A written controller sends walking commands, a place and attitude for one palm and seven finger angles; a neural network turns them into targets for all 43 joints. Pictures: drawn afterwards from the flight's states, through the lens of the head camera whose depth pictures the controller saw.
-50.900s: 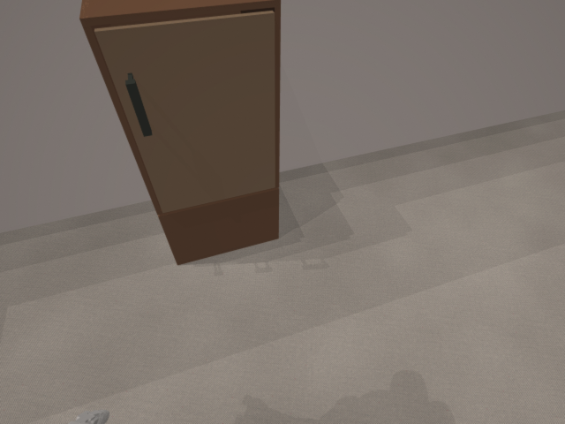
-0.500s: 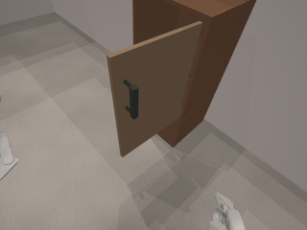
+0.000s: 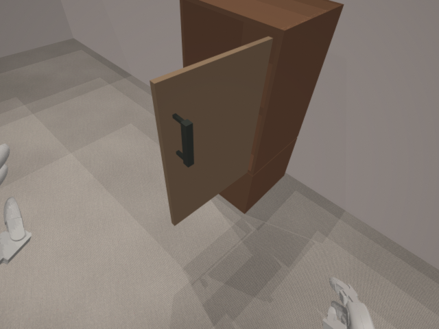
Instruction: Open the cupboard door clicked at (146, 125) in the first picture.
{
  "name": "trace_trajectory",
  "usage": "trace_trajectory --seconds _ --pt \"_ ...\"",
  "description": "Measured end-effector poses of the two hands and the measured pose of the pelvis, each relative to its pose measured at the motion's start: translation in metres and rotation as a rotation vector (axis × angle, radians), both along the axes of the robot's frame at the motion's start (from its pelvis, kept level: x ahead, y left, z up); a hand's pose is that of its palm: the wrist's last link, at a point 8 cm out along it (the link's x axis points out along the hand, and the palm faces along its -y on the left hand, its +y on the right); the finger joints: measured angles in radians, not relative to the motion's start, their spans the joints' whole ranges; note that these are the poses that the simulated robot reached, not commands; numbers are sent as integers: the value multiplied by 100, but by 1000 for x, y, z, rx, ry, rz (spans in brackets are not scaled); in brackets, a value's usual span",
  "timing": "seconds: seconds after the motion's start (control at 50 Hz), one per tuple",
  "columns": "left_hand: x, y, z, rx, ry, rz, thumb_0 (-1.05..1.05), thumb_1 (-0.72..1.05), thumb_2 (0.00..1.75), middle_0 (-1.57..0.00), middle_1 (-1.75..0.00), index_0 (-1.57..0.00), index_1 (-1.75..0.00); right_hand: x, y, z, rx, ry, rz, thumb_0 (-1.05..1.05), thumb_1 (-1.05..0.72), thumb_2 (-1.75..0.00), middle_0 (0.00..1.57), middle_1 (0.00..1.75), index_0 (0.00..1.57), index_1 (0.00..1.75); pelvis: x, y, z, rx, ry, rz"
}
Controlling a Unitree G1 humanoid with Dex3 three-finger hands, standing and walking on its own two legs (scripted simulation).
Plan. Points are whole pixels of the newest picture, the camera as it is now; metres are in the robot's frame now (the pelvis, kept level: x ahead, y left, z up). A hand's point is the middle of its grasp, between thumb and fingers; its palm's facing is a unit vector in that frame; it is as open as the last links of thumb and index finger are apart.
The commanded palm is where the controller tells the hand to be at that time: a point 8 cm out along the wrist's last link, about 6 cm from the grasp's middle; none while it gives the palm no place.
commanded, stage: stop stepping back and stand still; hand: left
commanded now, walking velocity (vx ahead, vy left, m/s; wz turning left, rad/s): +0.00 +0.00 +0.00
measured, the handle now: (182, 140) +0.56 +0.12 +0.01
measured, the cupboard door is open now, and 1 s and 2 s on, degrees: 86 86 86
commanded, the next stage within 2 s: let the arm hang, fingers relaxed in 0.34 s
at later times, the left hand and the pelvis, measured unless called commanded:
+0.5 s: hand (26, 260) +0.19 +0.29 +0.10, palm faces +0.33 -0.80 -0.50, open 7.4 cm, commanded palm none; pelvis -0.02 +0.02 +0.00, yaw +2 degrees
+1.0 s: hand out of the picture -0.10 +0.18 -0.17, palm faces +0.06 -0.98 -0.21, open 7.3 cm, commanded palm none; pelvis -0.02 +0.00 +0.00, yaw +2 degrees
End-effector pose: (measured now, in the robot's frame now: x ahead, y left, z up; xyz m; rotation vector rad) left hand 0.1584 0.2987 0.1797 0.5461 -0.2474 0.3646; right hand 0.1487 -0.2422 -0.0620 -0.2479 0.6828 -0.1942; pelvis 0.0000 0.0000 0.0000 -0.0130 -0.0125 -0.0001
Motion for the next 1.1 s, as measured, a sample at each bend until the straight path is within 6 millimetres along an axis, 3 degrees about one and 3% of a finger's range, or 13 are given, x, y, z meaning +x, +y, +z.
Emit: trace_trajectory --seconds 0.22,0.44,0.48,0.52,0.56,0.62,0.66,0.74,0.84,0.92,1.0,1.1 --pt "-25 20 -9 -46 40 93 1 88 90 -21 -31 -21 -30 -11 36 -11 42 44 70 1 -91 -90 20 30 20 30 -15 10 4 -12 3 11" --pt "-19 17 -6 -30 55 73 1 89 90 -21 -31 -21 -30 -9 35 -9 35 44 69 1 -90 -90 20 30 20 30 -13 12 5 -9 11 15" --pt "-9 21 -30 -29 147 52 1 89 90 -20 -31 -21 -30 -6 30 -18 49 62 99 1 -90 -90 20 30 20 30 -14 13 2 -15 25 27" --pt "1 26 -83 -105 362 65 0 89 90 -20 -31 -20 -30 -7 21 -34 52 128 112 1 -90 -90 20 30 20 30 -17 16 -1 -14 29 32" --pt "-2 24 -147 -203 611 94 0 90 90 -20 -30 -20 -30 -13 11 -45 47 190 99 1 -90 -90 20 30 20 30 -19 18 -4 -8 24 32" --pt "-32 2 -232 -338 959 118 0 90 90 -19 -30 -20 -30 -30 -3 -52 32 266 60 1 -91 -90 20 30 20 30 -21 16 -6 3 9 27" --pt "-63 -20 -274 -418 1152 119 0 90 90 -19 -30 -20 -30 -48 -11 -53 16 326 32 1 -91 -90 20 30 20 30 -21 13 -5 6 0 25" --pt "-133 -65 -321 -562 1432 134 1 92 90 -20 -30 -20 -30 -91 -21 -54 -12 482 -18 1 -91 -90 20 30 20 30 -22 8 -1 5 -7 26" --pt "-205 -73 -331 -643 1614 253 1 96 90 -20 -30 -20 -30 -142 -18 -60 -8 677 -55 1 -91 -90 20 30 20 30 -21 2 3 -3 -8 38" --pt "-242 -71 -325 -656 1696 333 1 94 90 -20 -30 -20 -30 -169 -6 -67 31 767 -69 1 -91 -90 20 30 20 30 -19 1 4 -4 -13 42" --pt "-256 -67 -317 -642 1723 385 0 92 90 -20 -30 -20 -30 -180 9 -75 82 796 -71 1 -91 -90 20 30 20 30 -19 0 5 -1 -18 41" --pt "-249 -66 -313 -620 1693 397 0 91 90 -20 -30 -20 -30 -178 28 -85 147 781 -62 1 -91 -90 20 30 20 30 -18 0 5 5 -20 36"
